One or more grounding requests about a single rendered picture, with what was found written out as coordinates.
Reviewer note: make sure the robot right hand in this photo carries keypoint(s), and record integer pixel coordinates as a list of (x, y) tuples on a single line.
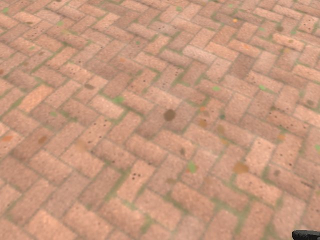
[(306, 235)]

